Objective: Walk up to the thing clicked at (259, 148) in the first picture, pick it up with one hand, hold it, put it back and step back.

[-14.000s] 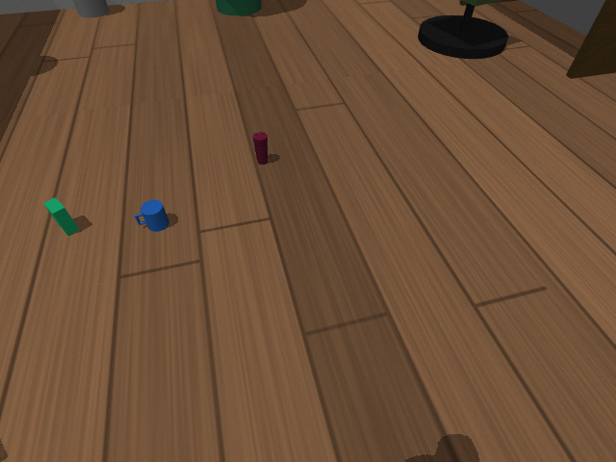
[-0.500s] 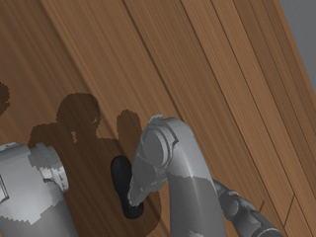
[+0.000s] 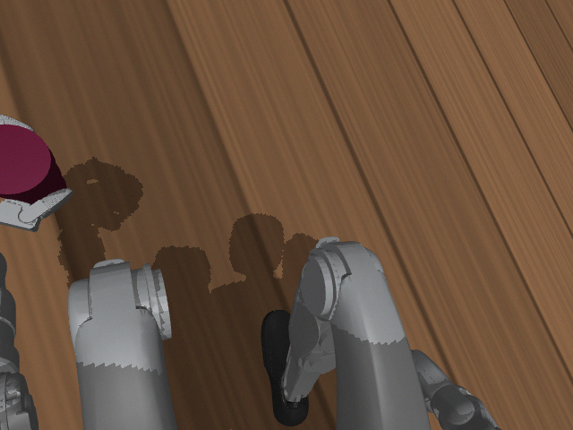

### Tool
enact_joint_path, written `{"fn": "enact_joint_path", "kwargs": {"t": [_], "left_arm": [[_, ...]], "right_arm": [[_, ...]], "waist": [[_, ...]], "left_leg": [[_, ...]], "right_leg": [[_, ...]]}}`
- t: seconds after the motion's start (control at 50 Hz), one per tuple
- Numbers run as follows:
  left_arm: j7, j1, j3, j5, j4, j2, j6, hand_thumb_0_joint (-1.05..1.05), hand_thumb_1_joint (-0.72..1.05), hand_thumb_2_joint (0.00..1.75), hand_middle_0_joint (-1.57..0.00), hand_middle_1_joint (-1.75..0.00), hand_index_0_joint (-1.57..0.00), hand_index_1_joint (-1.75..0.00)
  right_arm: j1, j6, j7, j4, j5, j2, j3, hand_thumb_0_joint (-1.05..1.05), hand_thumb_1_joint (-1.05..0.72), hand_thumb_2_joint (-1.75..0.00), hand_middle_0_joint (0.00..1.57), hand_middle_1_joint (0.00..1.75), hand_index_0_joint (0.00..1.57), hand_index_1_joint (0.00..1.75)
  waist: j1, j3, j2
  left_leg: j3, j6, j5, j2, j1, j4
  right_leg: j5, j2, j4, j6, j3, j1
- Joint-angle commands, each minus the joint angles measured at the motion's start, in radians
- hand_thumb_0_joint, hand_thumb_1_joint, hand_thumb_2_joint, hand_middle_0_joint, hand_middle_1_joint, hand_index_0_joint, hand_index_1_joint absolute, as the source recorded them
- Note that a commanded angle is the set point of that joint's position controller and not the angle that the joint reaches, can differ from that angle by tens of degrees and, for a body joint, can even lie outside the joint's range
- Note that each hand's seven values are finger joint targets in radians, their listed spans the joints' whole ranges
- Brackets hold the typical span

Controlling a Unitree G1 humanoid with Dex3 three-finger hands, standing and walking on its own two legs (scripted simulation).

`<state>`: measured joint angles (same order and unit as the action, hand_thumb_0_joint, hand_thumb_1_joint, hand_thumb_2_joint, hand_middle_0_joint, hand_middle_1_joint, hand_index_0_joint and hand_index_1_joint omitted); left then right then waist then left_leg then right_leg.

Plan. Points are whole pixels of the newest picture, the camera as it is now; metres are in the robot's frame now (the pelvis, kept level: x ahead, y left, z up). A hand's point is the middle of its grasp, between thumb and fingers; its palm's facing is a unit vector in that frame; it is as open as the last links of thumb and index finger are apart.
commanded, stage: settle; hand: left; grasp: from the side
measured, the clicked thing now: (30, 178) +0.42 +0.28 -0.11
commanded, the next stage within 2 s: lift in 1.24 s
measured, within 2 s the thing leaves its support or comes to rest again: neither
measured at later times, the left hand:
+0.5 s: hand (10, 137) +0.43 +0.28 -0.02, palm faces +0.24 -0.97 -0.05, open 9.8 cm
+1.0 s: hand (3, 115) +0.44 +0.28 +0.01, palm faces +0.25 -0.97 -0.05, open 9.8 cm
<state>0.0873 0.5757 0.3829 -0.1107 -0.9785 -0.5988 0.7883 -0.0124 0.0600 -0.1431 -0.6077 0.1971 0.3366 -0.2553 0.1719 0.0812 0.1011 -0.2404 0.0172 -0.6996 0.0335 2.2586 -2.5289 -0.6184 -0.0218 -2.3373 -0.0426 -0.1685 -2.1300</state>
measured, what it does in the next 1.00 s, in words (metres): rises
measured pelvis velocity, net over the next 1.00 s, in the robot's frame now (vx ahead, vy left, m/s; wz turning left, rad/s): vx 0.02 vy -0.01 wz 0.12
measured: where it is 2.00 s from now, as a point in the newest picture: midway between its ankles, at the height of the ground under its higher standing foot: (220, 409)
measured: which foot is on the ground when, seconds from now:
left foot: down 0.00-1.00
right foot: down 0.00-1.00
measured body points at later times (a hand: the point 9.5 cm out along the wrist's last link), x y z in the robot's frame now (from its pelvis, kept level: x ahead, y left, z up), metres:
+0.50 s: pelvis +0.02 -0.01 +0.03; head +0.22 +0.07 +0.42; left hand +0.42 +0.33 -0.01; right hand +0.18 -0.26 -0.08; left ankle +0.08 +0.12 -0.28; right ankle +0.13 -0.13 -0.28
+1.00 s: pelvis +0.02 -0.01 +0.05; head +0.22 +0.06 +0.45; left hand +0.42 +0.33 +0.02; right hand +0.18 -0.27 -0.07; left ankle +0.08 +0.12 -0.28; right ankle +0.13 -0.13 -0.28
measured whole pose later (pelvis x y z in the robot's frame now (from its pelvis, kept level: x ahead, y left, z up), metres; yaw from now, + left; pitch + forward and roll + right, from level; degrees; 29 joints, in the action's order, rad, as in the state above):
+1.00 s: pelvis +0.02 -0.01 +0.05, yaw +7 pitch +32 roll -6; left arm 0.20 0.65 0.42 -0.11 -0.94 -0.44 0.60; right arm 0.09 0.04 -0.07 -0.64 0.08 0.30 -0.06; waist 0.13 -0.10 0.00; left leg -0.10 0.00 -0.71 0.04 2.17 -2.31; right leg -0.67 -0.05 -2.24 -0.01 -0.06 -2.13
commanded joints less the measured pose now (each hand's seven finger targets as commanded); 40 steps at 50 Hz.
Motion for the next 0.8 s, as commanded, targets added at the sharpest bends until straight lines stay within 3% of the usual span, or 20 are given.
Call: {"fn": "enact_joint_path", "kwargs": {"t": [0.0,0.06,0.08,0.1,0.14,0.18,0.34,0.44,0.48,0.54,0.58,0.6,0.62,0.66,0.7,0.74,0.78], "left_arm": [[0.021,0.325,0.007,-0.010,0.273,-0.145,0.039,0.00,0.13,1.26,-1.32,-1.42,-1.31,-1.44],[0.037,0.273,0.029,-0.019,0.254,-0.144,0.008,0.00,0.10,1.25,-1.30,-1.41,-1.30,-1.43],[0.043,0.296,0.032,-0.022,0.283,-0.140,0.004,0.00,0.13,1.25,-1.28,-1.40,-1.28,-1.42],[0.046,0.316,0.044,-0.025,0.311,-0.156,0.000,0.00,0.11,1.25,-1.29,-1.40,-1.29,-1.43],[0.061,0.307,0.032,-0.038,0.306,-0.117,-0.013,0.00,0.10,1.25,-1.29,-1.41,-1.29,-1.43],[0.072,0.282,0.044,-0.043,0.254,-0.109,-0.029,0.00,0.08,1.26,-1.31,-1.42,-1.31,-1.45],[0.106,0.305,0.074,-0.052,0.296,-0.109,-0.059,0.00,0.08,1.24,-1.30,-1.41,-1.30,-1.43],[0.114,0.298,0.075,-0.043,0.274,-0.096,-0.080,0.00,0.05,1.27,-1.32,-1.44,-1.31,-1.46],[0.116,0.362,0.085,-0.048,0.336,-0.105,-0.075,0.00,0.02,1.27,-1.32,-1.43,-1.31,-1.45],[0.117,0.313,0.096,-0.039,0.289,-0.107,-0.085,0.00,0.04,1.26,-1.32,-1.42,-1.31,-1.45],[0.117,0.329,0.080,-0.047,0.290,-0.066,-0.088,0.00,0.05,1.28,-1.32,-1.43,-1.31,-1.46],[0.113,0.394,0.093,-0.042,0.361,-0.110,-0.080,0.00,0.03,1.28,-1.33,-1.44,-1.32,-1.47],[0.114,0.326,0.075,-0.040,0.285,-0.064,-0.091,0.00,0.03,1.28,-1.33,-1.45,-1.32,-1.47],[0.117,0.360,0.086,-0.033,0.315,-0.093,-0.093,0.00,0.03,1.28,-1.34,-1.44,-1.33,-1.47],[0.117,0.339,0.070,-0.033,0.279,-0.060,-0.097,0.00,0.02,1.29,-1.34,-1.45,-1.33,-1.48],[0.113,0.366,0.086,-0.031,0.307,-0.079,-0.097,0.00,0.03,1.29,-1.34,-1.44,-1.33,-1.47],[0.111,0.396,0.077,-0.032,0.316,-0.062,-0.098,0.00,0.04,1.30,-1.33,-1.44,-1.32,-1.47]], "right_arm": [[0.107,-0.004,0.031,0.027,-0.026,0.274,0.147,0.00,-0.90,-0.90,0.20,0.30,0.20,0.30],[0.113,-0.002,0.040,0.030,-0.045,0.258,0.162,0.00,-0.90,-0.90,0.20,0.30,0.20,0.30],[0.133,-0.001,0.042,0.026,-0.046,0.253,0.169,0.00,-0.90,-0.90,0.20,0.30,0.20,0.30],[0.133,-0.001,0.048,0.023,-0.053,0.252,0.182,0.00,-0.90,-0.90,0.20,0.30,0.20,0.30],[0.139,-0.003,0.051,0.024,-0.064,0.234,0.184,0.00,-0.90,-0.90,0.20,0.30,0.20,0.30],[0.144,-0.005,0.056,0.018,-0.076,0.230,0.191,0.00,-0.90,-0.90,0.20,0.30,0.20,0.30],[0.175,-0.013,0.073,0.028,-0.098,0.208,0.224,0.00,-0.91,-0.90,0.20,0.30,0.20,0.30],[0.185,-0.020,0.081,0.030,-0.105,0.192,0.237,0.00,-0.91,-0.90,0.20,0.30,0.20,0.30],[0.189,-0.023,0.083,0.022,-0.106,0.189,0.244,0.00,-0.91,-0.90,0.20,0.30,0.20,0.30],[0.186,-0.026,0.087,0.027,-0.110,0.190,0.252,0.00,-0.91,-0.90,0.20,0.30,0.20,0.30],[0.192,-0.031,0.089,0.030,-0.112,0.183,0.253,0.00,-0.91,-0.90,0.20,0.30,0.20,0.30],[0.199,-0.031,0.091,0.020,-0.111,0.182,0.256,0.00,-0.91,-0.90,0.20,0.30,0.20,0.30],[0.200,-0.030,0.091,0.027,-0.111,0.182,0.256,0.00,-0.92,-0.90,0.20,0.30,0.20,0.30],[0.204,-0.034,0.093,0.017,-0.112,0.184,0.264,0.00,-0.92,-0.91,0.20,0.30,0.20,0.30],[0.204,-0.035,0.093,0.024,-0.113,0.176,0.261,0.00,-0.92,-0.90,0.20,0.30,0.20,0.30],[0.212,-0.037,0.094,0.016,-0.113,0.177,0.269,0.00,-0.92,-0.90,0.20,0.30,0.20,0.30],[0.222,-0.037,0.093,0.015,-0.112,0.173,0.268,0.00,-0.91,-0.90,0.20,0.30,0.20,0.30]], "waist": [[0.045,-0.648,-0.406],[0.014,-0.678,-0.395],[0.017,-0.714,-0.384],[0.001,-0.734,-0.382],[0.004,-0.724,-0.371],[0.001,-0.724,-0.361],[-0.026,-0.830,-0.298],[-0.027,-0.818,-0.273],[-0.034,-0.834,-0.297],[-0.044,-0.834,-0.294],[-0.031,-0.835,-0.260],[-0.042,-0.855,-0.293],[-0.034,-0.847,-0.287],[-0.037,-0.842,-0.288],[-0.036,-0.845,-0.278],[-0.046,-0.864,-0.292],[-0.036,-0.871,-0.301]], "left_leg": [[0.075,-0.016,0.063,-0.001,-0.444,0.370],[0.097,-0.012,0.053,-0.008,-0.437,0.381],[0.105,-0.011,0.075,-0.011,-0.444,0.378],[0.115,-0.009,0.079,-0.012,-0.446,0.379],[0.123,-0.007,0.066,-0.017,-0.431,0.397],[0.123,-0.008,0.091,-0.016,-0.447,0.406],[0.159,0.003,0.160,-0.022,-0.447,0.404],[0.173,0.007,0.157,-0.021,-0.431,0.420],[0.177,0.005,0.144,-0.020,-0.458,0.431],[0.178,0.005,0.138,-0.022,-0.473,0.450],[0.179,0.008,0.140,-0.022,-0.460,0.450],[0.182,0.006,0.139,-0.022,-0.476,0.455],[0.179,0.004,0.151,-0.022,-0.494,0.465],[0.182,0.006,0.145,-0.021,-0.500,0.468],[0.181,0.004,0.158,-0.022,-0.494,0.476],[0.182,0.002,0.174,-0.021,-0.537,0.480],[0.183,0.001,0.183,-0.023,-0.529,0.480]], "right_leg": [[0.119,0.049,0.180,0.077,-0.042,0.231],[0.099,0.043,0.191,0.078,-0.026,0.238],[0.113,0.043,0.198,0.078,-0.021,0.264],[0.111,0.044,0.202,0.078,-0.012,0.266],[0.095,0.039,0.212,0.078,-0.007,0.265],[0.109,0.036,0.209,0.079,-0.004,0.252],[0.159,0.026,0.238,0.074,0.033,0.344],[0.150,0.024,0.269,0.071,0.049,0.369],[0.134,0.023,0.273,0.075,0.053,0.355],[0.120,0.021,0.279,0.077,0.055,0.346],[0.126,0.022,0.293,0.075,0.058,0.361],[0.124,0.021,0.292,0.077,0.062,0.361],[0.131,0.018,0.296,0.077,0.059,0.364],[0.125,0.019,0.301,0.078,0.061,0.348],[0.132,0.018,0.301,0.078,0.062,0.363],[0.141,0.017,0.302,0.081,0.066,0.345],[0.152,0.015,0.301,0.081,0.067,0.363]]}}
